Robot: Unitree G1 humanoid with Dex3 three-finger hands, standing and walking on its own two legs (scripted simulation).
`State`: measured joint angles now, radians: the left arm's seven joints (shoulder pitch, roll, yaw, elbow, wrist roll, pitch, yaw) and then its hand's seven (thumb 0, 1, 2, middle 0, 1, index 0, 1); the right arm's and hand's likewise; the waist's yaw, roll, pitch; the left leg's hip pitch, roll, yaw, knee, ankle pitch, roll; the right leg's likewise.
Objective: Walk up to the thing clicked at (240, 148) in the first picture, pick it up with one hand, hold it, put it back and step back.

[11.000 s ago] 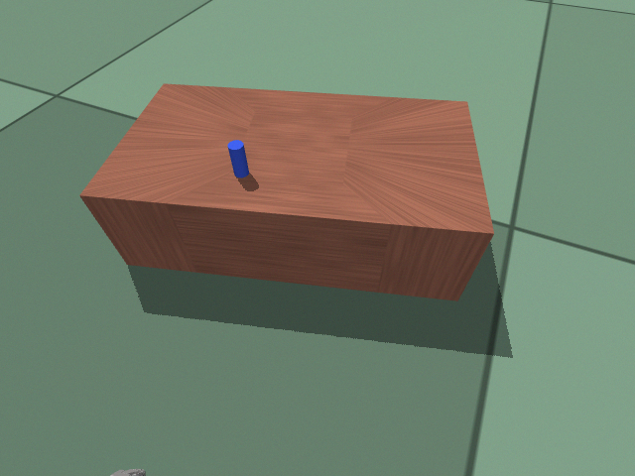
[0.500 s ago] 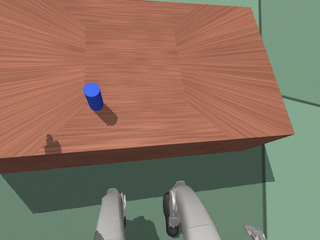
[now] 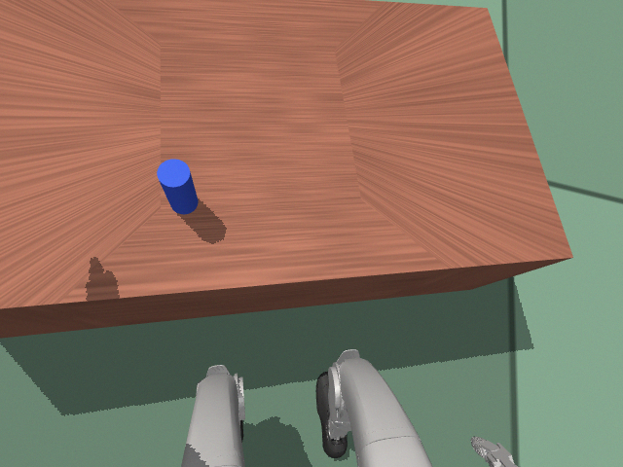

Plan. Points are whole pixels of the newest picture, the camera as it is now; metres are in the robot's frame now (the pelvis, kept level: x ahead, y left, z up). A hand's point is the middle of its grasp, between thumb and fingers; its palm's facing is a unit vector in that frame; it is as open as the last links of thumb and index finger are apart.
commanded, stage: go down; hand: left
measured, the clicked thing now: (179, 188) +0.53 +0.17 -0.21
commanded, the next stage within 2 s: none
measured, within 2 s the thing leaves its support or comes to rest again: neither
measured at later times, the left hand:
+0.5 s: hand out of the picture +0.48 +0.37 +0.08, palm faces +0.15 -0.99 -0.01, open 16.9 cm
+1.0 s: hand out of the picture +0.48 +0.38 +0.07, palm faces +0.16 -0.99 +0.00, open 17.0 cm
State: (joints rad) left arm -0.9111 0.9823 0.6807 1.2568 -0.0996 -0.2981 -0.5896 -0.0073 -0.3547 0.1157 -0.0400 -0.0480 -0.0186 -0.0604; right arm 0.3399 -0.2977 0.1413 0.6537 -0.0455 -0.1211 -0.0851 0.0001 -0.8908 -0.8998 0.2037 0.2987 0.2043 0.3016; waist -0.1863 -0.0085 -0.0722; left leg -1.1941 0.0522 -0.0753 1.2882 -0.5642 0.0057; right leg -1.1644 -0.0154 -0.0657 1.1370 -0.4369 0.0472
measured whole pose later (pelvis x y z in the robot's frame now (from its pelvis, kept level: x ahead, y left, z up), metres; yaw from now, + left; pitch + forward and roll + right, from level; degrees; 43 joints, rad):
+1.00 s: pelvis +0.00 +0.00 -0.01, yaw +0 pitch +27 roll -7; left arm -0.95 0.99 0.67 1.25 -0.11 -0.31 -0.60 -0.01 -0.40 0.10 -0.03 -0.05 -0.02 -0.06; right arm 0.33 -0.29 0.15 0.66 -0.04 -0.12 -0.09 0.00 -0.89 -0.90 0.20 0.30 0.20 0.30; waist -0.19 -0.01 -0.07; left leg -1.24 0.05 -0.08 1.33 -0.57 0.01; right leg -1.20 -0.02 -0.07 1.17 -0.44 0.05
